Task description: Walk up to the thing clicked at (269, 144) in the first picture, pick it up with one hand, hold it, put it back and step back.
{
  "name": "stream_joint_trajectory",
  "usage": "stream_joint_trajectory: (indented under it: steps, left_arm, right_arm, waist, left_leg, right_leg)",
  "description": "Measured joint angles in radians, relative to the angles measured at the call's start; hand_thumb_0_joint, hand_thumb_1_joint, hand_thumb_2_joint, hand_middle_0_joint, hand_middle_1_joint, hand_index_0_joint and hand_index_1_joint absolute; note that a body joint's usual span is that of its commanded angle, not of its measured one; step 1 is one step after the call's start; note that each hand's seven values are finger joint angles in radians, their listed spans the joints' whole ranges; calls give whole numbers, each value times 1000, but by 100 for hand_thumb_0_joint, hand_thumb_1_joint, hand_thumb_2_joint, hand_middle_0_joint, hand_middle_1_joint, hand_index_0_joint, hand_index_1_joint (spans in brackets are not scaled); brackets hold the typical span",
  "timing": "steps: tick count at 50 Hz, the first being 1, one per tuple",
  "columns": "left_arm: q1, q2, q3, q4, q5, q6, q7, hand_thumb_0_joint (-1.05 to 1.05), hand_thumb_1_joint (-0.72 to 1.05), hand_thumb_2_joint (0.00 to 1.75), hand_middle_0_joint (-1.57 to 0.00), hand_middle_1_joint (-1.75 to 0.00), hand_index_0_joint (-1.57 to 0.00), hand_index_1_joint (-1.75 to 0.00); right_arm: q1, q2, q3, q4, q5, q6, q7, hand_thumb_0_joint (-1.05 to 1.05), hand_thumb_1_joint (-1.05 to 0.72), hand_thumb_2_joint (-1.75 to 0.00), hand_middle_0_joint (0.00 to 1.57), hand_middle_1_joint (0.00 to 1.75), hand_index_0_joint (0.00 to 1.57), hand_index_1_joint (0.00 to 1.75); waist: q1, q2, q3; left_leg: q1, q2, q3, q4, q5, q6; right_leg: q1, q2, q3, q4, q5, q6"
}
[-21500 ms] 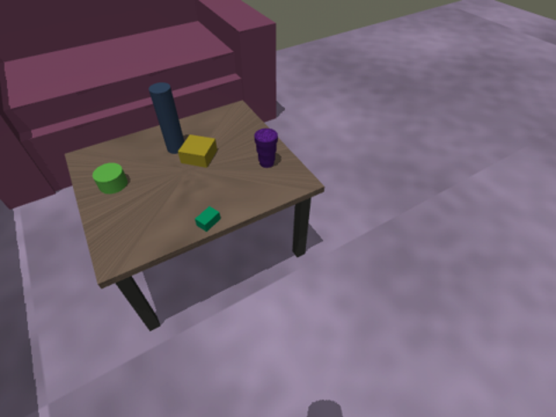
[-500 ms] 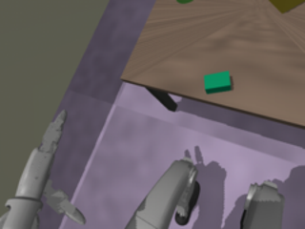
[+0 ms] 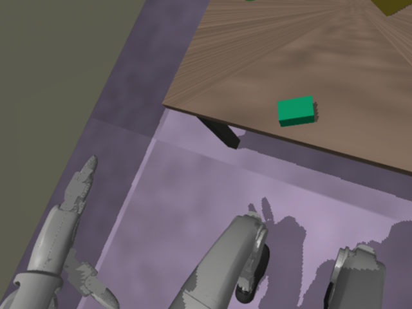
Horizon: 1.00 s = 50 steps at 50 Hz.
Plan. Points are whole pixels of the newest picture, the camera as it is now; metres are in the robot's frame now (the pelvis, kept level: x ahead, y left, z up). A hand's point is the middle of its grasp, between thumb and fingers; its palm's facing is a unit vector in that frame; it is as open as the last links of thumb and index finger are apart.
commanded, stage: withdraw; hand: right
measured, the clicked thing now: out of the picture +0.58 -0.29 -0.06
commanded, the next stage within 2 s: rise in 0.18 s
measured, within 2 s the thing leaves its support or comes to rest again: neither
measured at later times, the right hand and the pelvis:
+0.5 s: hand out of the picture +0.51 -0.41 +0.06, palm faces +0.51 +0.84 -0.17, open 16.8 cm; pelvis +0.01 -0.02 +0.07, yaw -2 degrees
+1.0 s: hand out of the picture +0.35 -0.34 +0.09, palm faces +0.34 +0.89 -0.31, open 17.2 cm; pelvis +0.05 -0.03 +0.16, yaw -6 degrees
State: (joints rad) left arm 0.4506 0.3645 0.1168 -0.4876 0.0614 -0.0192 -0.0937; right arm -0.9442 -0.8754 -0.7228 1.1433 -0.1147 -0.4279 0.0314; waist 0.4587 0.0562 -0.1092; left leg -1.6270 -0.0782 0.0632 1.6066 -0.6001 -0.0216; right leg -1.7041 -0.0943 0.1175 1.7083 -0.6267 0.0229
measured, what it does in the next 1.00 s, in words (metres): rises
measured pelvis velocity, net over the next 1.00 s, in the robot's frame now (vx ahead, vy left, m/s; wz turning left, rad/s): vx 0.05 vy -0.03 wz -0.11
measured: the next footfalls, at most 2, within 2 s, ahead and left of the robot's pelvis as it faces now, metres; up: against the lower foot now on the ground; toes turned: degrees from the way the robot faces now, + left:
none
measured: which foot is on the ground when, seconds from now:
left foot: down 0.00-1.00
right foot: down 0.00-1.00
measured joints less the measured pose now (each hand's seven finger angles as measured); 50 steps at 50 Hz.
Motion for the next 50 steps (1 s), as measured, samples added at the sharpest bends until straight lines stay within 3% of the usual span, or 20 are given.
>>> stream_joint_trajectory:
  steps: [5,10,16,19,24,28,31,34,36,39,41,46,50]
  left_arm:
    - [7,0,-8,41,-9,22,6,-1,-56,8,-7,-4,-6,-6]
    - [11,-32,-40,112,-14,50,24,-1,-56,8,-6,-4,-5,-6]
    - [-18,-40,-97,163,-19,57,39,-1,-57,8,-7,-4,-6,-6]
    - [-51,-32,-100,141,-37,86,39,-1,-57,8,-7,-5,-6,-6]
    - [-46,-1,-48,165,-50,97,24,-1,-54,8,-8,-5,-7,-6]
    - [-49,2,-26,309,-51,118,17,-1,-42,16,-10,-9,-9,-10]
    - [-75,-23,-44,414,-47,150,28,-1,-28,25,-11,-12,-11,-12]
    - [-107,-62,-104,474,-36,160,38,-1,-11,34,-11,-14,-11,-14]
    - [-132,-96,-169,468,-37,169,35,-1,0,41,-12,-16,-12,-16]
    - [-124,-152,-248,390,-53,167,16,-1,19,51,-13,-19,-14,-19]
    - [-87,-177,-271,337,-75,165,7,0,31,57,-15,-20,-15,-20]
    - [-43,-162,-234,420,-108,182,41,0,55,71,-18,-24,-18,-24]
    - [-51,-119,-177,544,-107,202,82,0,71,80,-19,-27,-20,-26]
  right_arm:
    - [12,-24,-29,-61,11,47,21,-1,31,-20,30,26,30,25]
    - [15,-49,10,-47,21,89,59,-1,34,-14,22,17,21,17]
    - [-3,-73,40,59,59,104,102,-1,37,-8,14,10,14,10]
    - [5,-108,63,125,0,171,68,0,37,-7,11,8,12,8]
    - [25,-79,55,138,-41,300,5,-1,39,-7,8,7,9,7]
    - [37,-70,78,136,-40,338,-37,-1,45,-6,7,6,7,6]
    - [36,-66,107,161,-32,341,-60,-1,49,-6,6,6,7,6]
    - [49,-24,162,157,-16,334,-74,-1,51,-6,6,6,6,6]
    - [98,25,195,140,-8,326,-72,-1,51,-6,5,6,6,6]
    - [258,132,226,46,12,345,-64,-1,50,-8,6,6,6,6]
    - [388,213,264,-48,35,380,-62,0,49,-8,6,6,6,6]
    - [602,376,374,-259,82,469,-83,-1,50,-8,6,6,6,6]
    - [705,453,442,-384,102,462,-107,-1,50,-8,6,7,7,6]
  waist:
    - [-14,5,-7]
    - [-46,-11,-12]
    - [-84,-41,-17]
    - [-94,-39,-5]
    - [-121,-31,-9]
    - [-139,-24,-25]
    - [-162,-26,-27]
    - [-201,-36,-31]
    - [-223,-53,-34]
    - [-251,-88,-43]
    - [-265,-102,-52]
    - [-316,-70,-74]
    - [-352,-43,-49]
  left_leg:
    - [30,-2,1,-28,8,2]
    - [102,3,12,-92,21,3]
    - [179,10,14,-156,33,-2]
    - [219,8,1,-189,44,-9]
    - [302,15,-11,-281,74,-15]
    - [381,18,-12,-358,94,-15]
    - [436,19,-14,-408,109,-17]
    - [480,21,-21,-450,121,-16]
    - [515,25,-26,-475,126,-19]
    - [584,34,-35,-518,131,-26]
    - [641,43,-42,-551,132,-27]
    - [766,63,-55,-616,133,-17]
    - [846,72,-58,-650,135,-15]
  right_leg:
    - [30,-2,0,-26,7,2]
    - [90,2,10,-80,21,2]
    - [158,10,9,-135,33,-7]
    - [202,6,-5,-166,39,-13]
    - [284,10,-21,-255,66,-20]
    - [359,12,-25,-325,83,-23]
    - [410,12,-29,-368,94,-26]
    - [454,14,-37,-407,104,-29]
    - [490,17,-44,-433,109,-32]
    - [561,24,-56,-479,114,-38]
    - [622,32,-65,-518,118,-42]
    - [759,49,-84,-608,131,-43]
    - [844,58,-89,-654,142,-39]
